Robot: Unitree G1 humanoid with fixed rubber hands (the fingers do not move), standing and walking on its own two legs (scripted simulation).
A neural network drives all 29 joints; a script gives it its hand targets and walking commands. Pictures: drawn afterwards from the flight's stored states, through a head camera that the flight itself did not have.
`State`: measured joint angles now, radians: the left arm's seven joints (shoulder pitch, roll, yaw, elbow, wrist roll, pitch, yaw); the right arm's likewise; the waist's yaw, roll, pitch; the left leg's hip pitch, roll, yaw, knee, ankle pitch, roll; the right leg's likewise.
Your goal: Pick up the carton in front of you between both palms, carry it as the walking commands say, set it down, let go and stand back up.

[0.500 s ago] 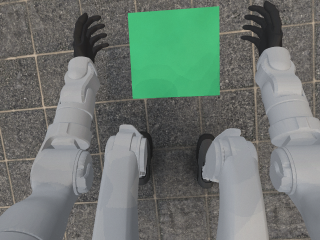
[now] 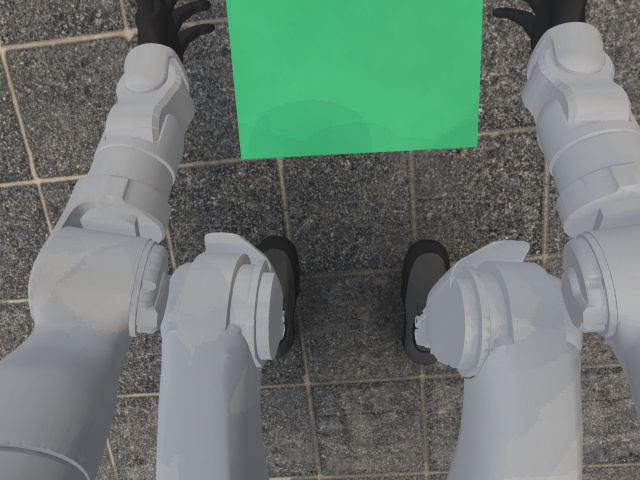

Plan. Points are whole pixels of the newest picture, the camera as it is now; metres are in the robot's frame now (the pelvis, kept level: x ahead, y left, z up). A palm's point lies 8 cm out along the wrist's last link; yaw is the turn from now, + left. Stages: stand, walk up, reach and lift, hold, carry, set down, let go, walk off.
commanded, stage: reach and lift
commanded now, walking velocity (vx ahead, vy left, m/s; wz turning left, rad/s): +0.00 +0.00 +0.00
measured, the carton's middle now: (349, 62) +0.50 +0.01 -0.24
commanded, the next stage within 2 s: none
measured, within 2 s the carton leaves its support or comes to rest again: leaves its support in 0.66 s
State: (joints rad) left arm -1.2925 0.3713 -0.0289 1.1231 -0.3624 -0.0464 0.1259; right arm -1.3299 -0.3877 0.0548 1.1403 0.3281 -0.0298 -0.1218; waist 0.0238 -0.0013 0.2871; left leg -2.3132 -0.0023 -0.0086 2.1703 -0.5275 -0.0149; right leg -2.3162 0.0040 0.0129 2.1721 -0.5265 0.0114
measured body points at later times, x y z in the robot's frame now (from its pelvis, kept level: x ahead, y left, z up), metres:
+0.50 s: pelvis -0.01 +0.00 +0.01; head +0.35 +0.00 +0.28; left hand +0.52 +0.17 -0.17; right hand +0.53 -0.14 -0.18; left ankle +0.12 +0.12 -0.33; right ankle +0.12 -0.12 -0.33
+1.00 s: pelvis +0.00 +0.00 +0.06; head +0.25 +0.00 +0.43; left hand +0.50 +0.16 -0.01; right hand +0.50 -0.15 -0.01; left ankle +0.12 +0.12 -0.33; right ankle +0.12 -0.12 -0.33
